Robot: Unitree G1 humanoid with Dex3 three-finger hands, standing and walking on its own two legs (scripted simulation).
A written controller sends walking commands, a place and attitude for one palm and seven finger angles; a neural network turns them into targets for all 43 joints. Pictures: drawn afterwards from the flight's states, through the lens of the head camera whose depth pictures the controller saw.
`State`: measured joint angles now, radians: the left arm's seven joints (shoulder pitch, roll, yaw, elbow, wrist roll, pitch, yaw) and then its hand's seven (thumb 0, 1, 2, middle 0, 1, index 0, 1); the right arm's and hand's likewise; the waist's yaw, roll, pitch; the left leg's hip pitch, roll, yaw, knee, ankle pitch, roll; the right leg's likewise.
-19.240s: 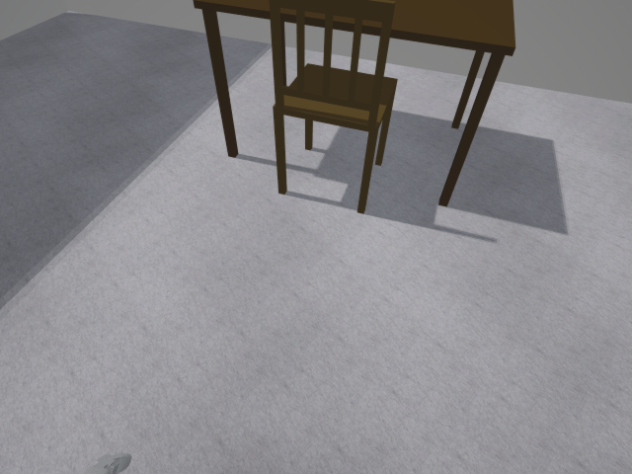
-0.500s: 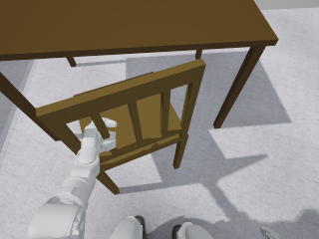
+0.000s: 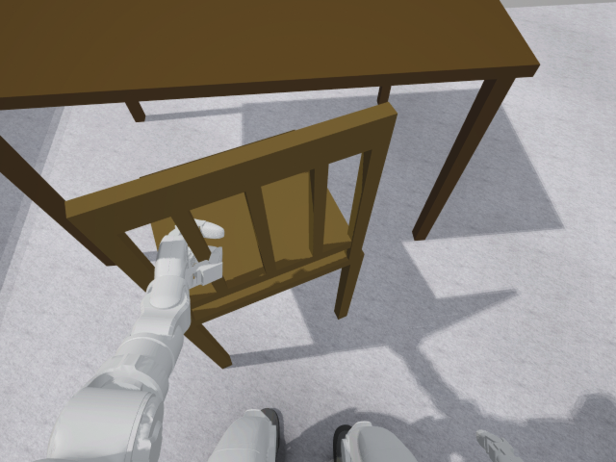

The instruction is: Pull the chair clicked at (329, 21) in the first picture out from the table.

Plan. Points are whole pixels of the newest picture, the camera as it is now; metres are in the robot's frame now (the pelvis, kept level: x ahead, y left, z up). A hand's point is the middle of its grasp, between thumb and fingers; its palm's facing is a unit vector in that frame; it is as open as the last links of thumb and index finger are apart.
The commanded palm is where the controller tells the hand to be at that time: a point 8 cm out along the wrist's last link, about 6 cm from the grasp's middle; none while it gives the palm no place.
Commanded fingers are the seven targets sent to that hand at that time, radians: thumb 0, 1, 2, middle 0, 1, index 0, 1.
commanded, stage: step backward, pulling the chair out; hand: left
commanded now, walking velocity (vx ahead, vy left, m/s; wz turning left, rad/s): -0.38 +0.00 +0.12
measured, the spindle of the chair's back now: (262, 233) +0.45 +0.07 -0.07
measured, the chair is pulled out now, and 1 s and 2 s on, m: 0.15 0.19 0.25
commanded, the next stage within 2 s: none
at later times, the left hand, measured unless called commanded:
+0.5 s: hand (215, 270) +0.37 +0.14 -0.05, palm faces +0.07 -0.98 -0.18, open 5.4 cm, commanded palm +0.37 +0.19 -0.04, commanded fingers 0.00 0.90 0.90 -0.50 -1.45 -0.50 -1.45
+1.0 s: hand (216, 287) +0.35 +0.13 -0.05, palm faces +0.07 -0.98 -0.18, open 5.4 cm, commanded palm +0.33 +0.19 -0.04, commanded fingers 0.00 0.90 0.90 -0.50 -1.45 -0.50 -1.45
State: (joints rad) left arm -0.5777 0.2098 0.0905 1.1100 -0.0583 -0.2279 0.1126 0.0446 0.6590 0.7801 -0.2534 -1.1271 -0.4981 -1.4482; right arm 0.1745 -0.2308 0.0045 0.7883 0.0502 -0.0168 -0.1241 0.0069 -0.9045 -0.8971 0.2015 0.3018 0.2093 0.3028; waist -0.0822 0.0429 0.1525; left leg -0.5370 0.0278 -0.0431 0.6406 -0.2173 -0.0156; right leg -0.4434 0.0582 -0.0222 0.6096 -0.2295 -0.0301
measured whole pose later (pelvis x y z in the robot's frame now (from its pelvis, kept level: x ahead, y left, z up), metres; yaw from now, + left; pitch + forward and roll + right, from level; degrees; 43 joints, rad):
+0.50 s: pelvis -0.01 +0.00 +0.00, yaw +1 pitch +3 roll -1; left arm -0.59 0.20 0.08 1.10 -0.07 -0.19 0.11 0.05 0.67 0.77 -0.23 -1.14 -0.50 -1.45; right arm 0.17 -0.25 0.00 0.80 0.05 -0.03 -0.12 0.01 -0.91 -0.90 0.20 0.30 0.21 0.30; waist -0.08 0.03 0.17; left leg -0.50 0.00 -0.06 0.77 -0.36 -0.03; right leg -0.44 0.04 -0.04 0.60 -0.22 -0.04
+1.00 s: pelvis -0.05 +0.00 +0.00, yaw +4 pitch +4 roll +0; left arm -0.64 0.18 0.07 1.06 -0.07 -0.14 0.11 0.05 0.67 0.76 -0.21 -1.15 -0.50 -1.45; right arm 0.16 -0.26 0.00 0.77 0.06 0.01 -0.12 0.01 -0.91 -0.90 0.20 0.30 0.21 0.30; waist -0.09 0.03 0.19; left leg -0.46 -0.02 -0.06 0.81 -0.48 -0.04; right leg -0.50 0.00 -0.06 0.57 -0.14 -0.04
